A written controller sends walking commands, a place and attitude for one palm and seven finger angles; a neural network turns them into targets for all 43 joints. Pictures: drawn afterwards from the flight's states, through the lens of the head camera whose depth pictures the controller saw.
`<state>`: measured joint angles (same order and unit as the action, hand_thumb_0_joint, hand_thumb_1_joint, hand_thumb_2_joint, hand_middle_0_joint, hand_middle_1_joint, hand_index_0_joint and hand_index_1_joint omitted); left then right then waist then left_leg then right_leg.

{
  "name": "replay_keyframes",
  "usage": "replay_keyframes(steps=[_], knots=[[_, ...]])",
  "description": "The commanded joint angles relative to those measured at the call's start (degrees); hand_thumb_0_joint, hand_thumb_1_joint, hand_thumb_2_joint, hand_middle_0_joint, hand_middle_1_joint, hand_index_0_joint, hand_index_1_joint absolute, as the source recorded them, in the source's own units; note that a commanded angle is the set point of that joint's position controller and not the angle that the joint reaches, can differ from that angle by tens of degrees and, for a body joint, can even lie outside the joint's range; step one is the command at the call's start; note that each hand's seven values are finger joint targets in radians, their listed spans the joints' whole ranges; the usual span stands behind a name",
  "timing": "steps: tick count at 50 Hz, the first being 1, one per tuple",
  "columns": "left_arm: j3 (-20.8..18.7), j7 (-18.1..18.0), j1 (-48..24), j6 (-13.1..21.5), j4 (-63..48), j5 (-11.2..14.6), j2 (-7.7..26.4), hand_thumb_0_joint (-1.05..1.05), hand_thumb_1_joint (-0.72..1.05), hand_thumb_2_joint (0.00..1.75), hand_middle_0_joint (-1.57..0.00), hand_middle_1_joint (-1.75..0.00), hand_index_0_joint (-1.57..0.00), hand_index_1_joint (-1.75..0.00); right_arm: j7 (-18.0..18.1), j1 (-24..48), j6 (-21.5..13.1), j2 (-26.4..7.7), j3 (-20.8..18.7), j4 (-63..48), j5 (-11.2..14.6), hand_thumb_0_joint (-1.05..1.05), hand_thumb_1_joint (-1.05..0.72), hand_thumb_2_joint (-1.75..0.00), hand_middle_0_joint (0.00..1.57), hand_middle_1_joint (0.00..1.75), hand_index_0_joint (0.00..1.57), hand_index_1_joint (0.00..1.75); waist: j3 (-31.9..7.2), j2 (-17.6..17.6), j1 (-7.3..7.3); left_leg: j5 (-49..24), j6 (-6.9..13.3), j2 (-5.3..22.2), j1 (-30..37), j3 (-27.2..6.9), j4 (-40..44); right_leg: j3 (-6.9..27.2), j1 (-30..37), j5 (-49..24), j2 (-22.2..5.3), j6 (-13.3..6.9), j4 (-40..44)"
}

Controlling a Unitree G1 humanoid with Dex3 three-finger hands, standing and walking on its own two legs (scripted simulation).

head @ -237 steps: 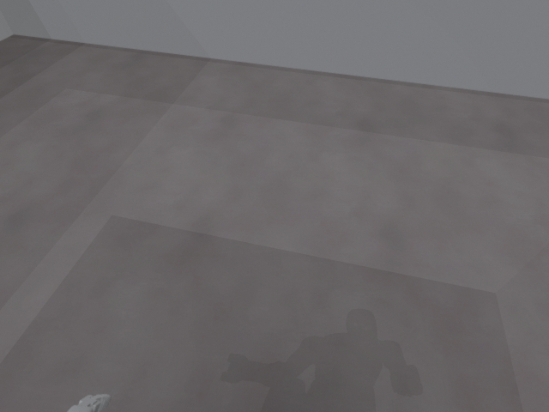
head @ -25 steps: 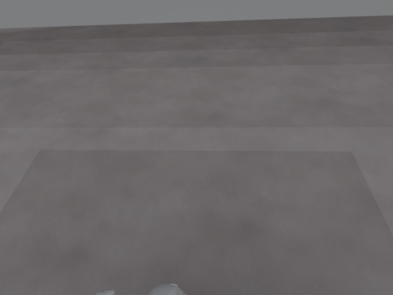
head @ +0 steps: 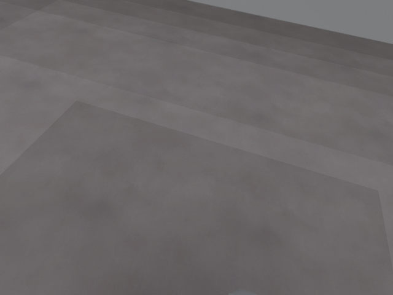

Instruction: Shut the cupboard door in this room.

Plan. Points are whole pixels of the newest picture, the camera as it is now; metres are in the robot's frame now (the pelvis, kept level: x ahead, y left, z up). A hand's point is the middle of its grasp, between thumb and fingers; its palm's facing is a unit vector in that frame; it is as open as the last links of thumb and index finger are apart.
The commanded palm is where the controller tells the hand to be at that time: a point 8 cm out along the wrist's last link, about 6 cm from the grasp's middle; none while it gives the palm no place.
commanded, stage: turn or walk to find it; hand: left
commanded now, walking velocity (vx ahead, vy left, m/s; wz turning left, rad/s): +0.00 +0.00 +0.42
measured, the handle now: out of the picture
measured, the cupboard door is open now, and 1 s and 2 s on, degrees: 86 86 86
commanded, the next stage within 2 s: none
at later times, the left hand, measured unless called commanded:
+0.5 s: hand out of the picture +0.02 +0.16 -0.15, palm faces +0.23 -0.94 -0.27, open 7.4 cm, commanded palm none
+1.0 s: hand out of the picture -0.05 +0.22 -0.16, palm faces +0.44 -0.86 -0.26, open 7.4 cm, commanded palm none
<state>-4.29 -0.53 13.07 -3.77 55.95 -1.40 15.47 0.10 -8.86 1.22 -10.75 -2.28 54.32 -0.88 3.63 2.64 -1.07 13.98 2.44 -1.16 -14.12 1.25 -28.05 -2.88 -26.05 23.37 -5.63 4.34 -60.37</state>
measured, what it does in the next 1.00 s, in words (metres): steps on the spot, turning left: right foot, then left foot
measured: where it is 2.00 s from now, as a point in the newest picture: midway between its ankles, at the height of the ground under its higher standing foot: outside the picture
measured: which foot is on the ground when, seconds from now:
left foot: down 0.00-0.26, up 0.28-0.68, down 0.70-1.00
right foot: up 0.00-0.24, down 0.26-0.70, up 0.72-1.00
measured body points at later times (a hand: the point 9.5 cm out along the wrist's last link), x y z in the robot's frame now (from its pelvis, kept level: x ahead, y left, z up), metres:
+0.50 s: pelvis -0.01 -0.04 +0.00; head +0.02 -0.06 +0.45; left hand +0.01 +0.21 -0.13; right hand +0.08 -0.29 -0.16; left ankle -0.06 +0.11 -0.66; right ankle -0.01 -0.14 -0.74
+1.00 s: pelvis -0.03 -0.01 +0.00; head -0.01 +0.01 +0.45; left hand -0.08 +0.26 -0.14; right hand +0.15 -0.19 -0.14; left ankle -0.06 +0.10 -0.74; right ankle +0.02 -0.14 -0.69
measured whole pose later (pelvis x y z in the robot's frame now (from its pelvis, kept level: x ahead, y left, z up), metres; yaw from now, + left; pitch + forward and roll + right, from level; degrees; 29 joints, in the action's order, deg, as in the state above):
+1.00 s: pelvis -0.03 -0.01 +0.00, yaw +25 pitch +0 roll +0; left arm -3.7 -0.7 10.7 -3.3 53.8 -1.1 14.0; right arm -0.1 -9.4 1.3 -10.9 -2.4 54.1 -1.0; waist 3.6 0.9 -0.1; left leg 13.0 1.7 -1.4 -13.6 0.0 -26.9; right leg -1.8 -23.7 24.9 -5.1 4.8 -53.4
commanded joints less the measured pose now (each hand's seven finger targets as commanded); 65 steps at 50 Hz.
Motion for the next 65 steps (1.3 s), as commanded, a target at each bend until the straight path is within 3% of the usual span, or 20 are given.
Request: replay_keyframes(steps=[1, 8, 11, 12, 13, 14, 19, 26, 32, 33, 35, 37, 42, 50, 54, 55, 56, 57, 61, 65], knots=[[-0.23, -0.27, -1.45, 1.72, -5.12, 0.42, 2.62, 0.00, 0.90, 0.90, -0.20, -0.30, -0.20, -0.30, 1.04, -3.80, -0.88, -11.82, -2.93, -2.71, -0.16, 0.00, -0.90, -0.90, 0.20, 0.30, 0.20, 0.30, -5.45, -9.49, 2.58, -20.57, 7.31, 14.57, 8.90, -15.12, 9.97, 1.61, -3.78, 0.43, 0.29, 0.57, 3.20], [0.17, -0.67, -2.08, 2.32, -7.00, 0.80, 1.27, 0.00, 0.90, 0.90, -0.20, -0.30, -0.20, -0.30, 0.64, -3.42, -0.09, -12.14, -3.67, -3.38, -0.67, 0.00, -0.90, -0.90, 0.20, 0.30, 0.20, 0.30, -5.49, -11.15, 2.60, -20.75, 7.49, 13.29, 4.13, -20.08, 7.66, 0.97, 5.38, 1.70, 3.30, -0.63, 18.75], [-0.07, -1.03, 3.09, 3.18, -6.04, 0.88, 2.26, 0.00, 0.90, 0.90, -0.20, -0.30, -0.20, -0.30, 0.33, -1.69, 0.03, -11.36, -3.73, -4.04, -0.12, 0.00, -0.90, -0.90, 0.20, 0.30, 0.20, 0.30, -7.83, -8.97, -0.25, -16.83, 3.90, 9.65, -1.92, -18.38, 2.52, 0.38, 17.45, -10.27, 3.25, -1.13, 35.27], [-0.56, -1.36, 4.72, 3.79, -6.02, 0.42, 4.96, 0.00, 0.90, 0.90, -0.20, -0.30, -0.20, -0.30, -0.01, -2.18, -0.04, -8.98, -3.52, -4.47, 0.36, 0.00, -0.90, -0.90, 0.20, 0.30, 0.20, 0.30, -8.88, -2.11, -0.87, -8.47, 0.76, 5.79, -8.66, -14.69, -3.73, 6.63, 24.43, -11.43, -3.17, -2.94, 41.48], [-1.58, -1.74, 4.36, 4.26, -6.17, -0.36, 9.95, 0.00, 0.90, 0.90, -0.20, -0.30, -0.20, -0.30, -0.38, -2.74, -0.08, -5.50, -2.93, -5.77, 0.55, 0.00, -0.90, -0.90, 0.20, 0.30, 0.20, 0.30, -7.00, 12.59, -0.75, 9.59, -3.45, -2.47, -18.88, -5.11, -14.71, 20.27, 27.80, -17.07, -17.03, -8.79, 44.30], [-1.72, -1.74, 3.53, 4.15, -7.23, 0.12, 10.31, 0.00, 0.90, 0.90, -0.20, -0.30, -0.20, -0.30, -0.08, -1.70, 0.72, -7.87, -3.57, -5.80, -0.32, 0.00, -0.90, -0.90, 0.20, 0.30, 0.20, 0.30, -5.98, 12.65, -1.53, 18.38, -3.82, -1.29, -18.39, -5.84, -26.09, 21.74, 20.61, -18.20, -22.06, -13.35, 45.63], [-0.13, -1.62, -3.72, 4.64, -8.39, 0.11, 4.12, 0.00, 0.90, 0.90, -0.20, -0.30, -0.20, -0.30, -1.15, -4.51, 1.76, -6.65, -3.56, -1.80, -0.38, 0.00, -0.90, -0.90, 0.20, 0.30, 0.20, 0.30, -1.61, 5.90, 2.50, 7.31, -5.70, 2.14, -18.17, -3.64, -40.28, 4.43, 16.72, -26.51, -11.71, -10.80, 41.90], [-0.78, -1.42, 3.97, 4.21, -4.88, -0.34, 6.85, 0.00, 0.90, 0.90, -0.20, -0.30, -0.20, -0.30, -1.01, 1.87, 1.64, -5.56, -2.32, -2.66, 0.04, 0.00, -0.90, -0.90, 0.20, 0.30, 0.20, 0.30, -3.08, 8.00, -1.44, 11.52, -6.46, 2.67, -13.90, 1.18, -24.73, 1.07, 22.18, -38.48, -13.47, -11.92, 38.24], [-1.58, -1.30, 2.47, 3.47, -3.92, -0.09, 8.31, 0.00, 0.90, 0.90, -0.20, -0.30, -0.20, -0.30, -0.69, -1.23, 0.43, -6.21, -1.87, -2.15, 0.25, 0.00, -0.90, -0.90, 0.20, 0.30, 0.20, 0.30, -6.11, 8.40, 0.50, 3.00, -4.72, 2.16, -1.48, 4.93, -3.51, -2.93, 20.37, -37.28, -13.41, -8.68, 30.51], [-1.46, -1.14, 1.76, 3.19, -3.97, 0.35, 7.66, 0.00, 0.90, 0.90, -0.20, -0.30, -0.20, -0.30, -0.83, -3.83, -0.04, -7.78, -2.22, -1.71, 0.16, 0.00, -0.90, -0.90, 0.20, 0.30, 0.20, 0.30, -7.44, 3.48, 2.16, -5.03, -3.96, 3.62, 5.52, 3.49, 4.31, -5.20, 16.15, -31.53, -12.17, -6.11, 24.85], [0.09, -0.71, 1.75, 2.49, -7.31, 0.57, 1.72, 0.00, 0.90, 0.90, -0.20, -0.30, -0.20, -0.30, -0.40, -8.44, -0.36, -17.06, -4.22, -1.48, -0.16, 0.00, -0.90, -0.90, 0.20, 0.30, 0.20, 0.30, -8.78, -20.45, 4.04, -36.66, 8.02, 24.86, 15.53, -20.85, 7.58, -6.19, -4.57, 15.08, -1.59, 0.09, 4.51], [-0.18, -1.03, -4.04, 1.68, -7.20, 0.44, 2.54, 0.00, 0.90, 0.90, -0.20, -0.30, -0.20, -0.30, 0.83, -7.89, -0.42, -15.25, -3.92, -0.66, -0.39, 0.00, -0.90, -0.90, 0.20, 0.30, 0.20, 0.30, -6.65, -17.12, 4.98, -27.15, 9.02, 21.45, 9.84, -19.09, 8.18, 0.81, -6.18, 10.80, -1.50, -0.63, -4.11], [-0.27, -0.15, -0.54, 1.82, -4.61, 0.53, 2.59, 0.00, 0.90, 0.90, -0.20, -0.30, -0.20, -0.30, 1.00, -2.02, -1.16, -11.75, -2.51, -2.79, -0.10, 0.00, -0.90, -0.90, 0.20, 0.30, 0.20, 0.30, -5.33, -11.14, 1.73, -27.81, 6.26, 14.64, 7.40, -10.52, 8.61, 1.09, -2.86, 0.43, -0.94, 0.32, -1.79], [0.19, -0.47, -3.04, 1.98, -7.12, 0.72, 1.30, 0.00, 0.90, 0.90, -0.20, -0.30, -0.20, -0.30, 0.57, -3.10, -0.30, -12.29, -3.46, -3.36, -0.61, 0.00, -0.90, -0.90, 0.20, 0.30, 0.20, 0.30, -5.03, -11.61, 2.85, -21.43, 7.41, 14.33, 4.94, -15.96, 8.18, 0.52, 2.66, 2.18, 1.80, 0.02, 13.04], [0.01, -0.76, 2.47, 3.02, -6.28, 0.96, 1.68, 0.00, 0.90, 0.90, -0.20, -0.30, -0.20, -0.30, 0.31, -1.25, 0.05, -11.89, -3.81, -4.18, -0.38, 0.00, -0.90, -0.90, 0.20, 0.30, 0.20, 0.30, -6.31, -10.26, -0.07, -19.25, 4.96, 11.62, -1.36, -16.75, 3.18, -0.66, 14.72, -7.49, 3.36, -0.64, 30.53], [-0.29, -0.97, 4.54, 3.56, -5.96, 0.70, 3.36, 0.00, 0.90, 0.90, -0.20, -0.30, -0.20, -0.30, 0.08, -1.05, -0.02, -10.55, -3.67, -4.36, 0.04, 0.00, -0.90, -0.90, 0.20, 0.30, 0.20, 0.30, -7.07, -6.35, -1.12, -12.69, 2.24, 8.68, -5.63, -14.97, -0.78, 1.35, 20.95, -12.42, 0.99, -1.11, 38.19], [-1.19, -1.46, 5.73, 4.22, -6.02, -0.23, 8.02, 0.00, 0.90, 0.90, -0.20, -0.30, -0.20, -0.30, -0.30, -2.30, -0.05, -6.72, -3.20, -5.33, 0.53, 0.00, -0.90, -0.90, 0.20, 0.30, 0.20, 0.30, -7.59, 8.02, -1.29, 2.67, -1.87, 1.44, -15.51, -7.33, -11.66, 14.49, 27.01, -13.88, -11.69, -5.08, 43.33], [-1.44, -1.35, 5.11, 4.02, -6.95, -0.28, 11.15, 0.00, 0.90, 0.90, -0.20, -0.30, -0.20, -0.30, -0.32, -1.12, 0.26, -6.35, -3.20, -6.65, 0.15, 0.00, -0.90, -0.90, 0.20, 0.30, 0.20, 0.30, -5.52, 13.68, -1.85, 18.92, -3.68, -2.30, -18.31, -3.76, -23.95, 21.94, 21.17, -16.95, -21.82, -11.45, 45.44], [-0.19, -1.40, -3.84, 4.32, -8.67, 0.22, 5.00, 0.00, 0.90, 0.90, -0.20, -0.30, -0.20, -0.30, -1.11, -3.35, 1.91, -7.31, -3.77, -2.56, -0.54, 0.00, -0.90, -0.90, 0.20, 0.30, 0.20, 0.30, -0.13, 5.32, 2.32, 8.37, -4.64, 2.06, -17.87, -5.07, -42.14, 8.18, 12.30, -15.22, -12.99, -10.57, 44.23], [-0.26, -1.63, -1.14, 4.58, -7.47, -0.05, 4.68, 0.00, 0.90, 0.90, -0.20, -0.30, -0.20, -0.30, -1.24, -3.59, 2.06, -6.52, -3.32, -1.80, -0.41, 0.00, -0.90, -0.90, 0.20, 0.30, 0.20, 0.30, -2.11, 6.88, 1.27, 7.58, -6.18, 2.81, -16.60, -2.49, -37.55, 3.35, 16.53, -20.77, -12.50, -10.65, 43.02]])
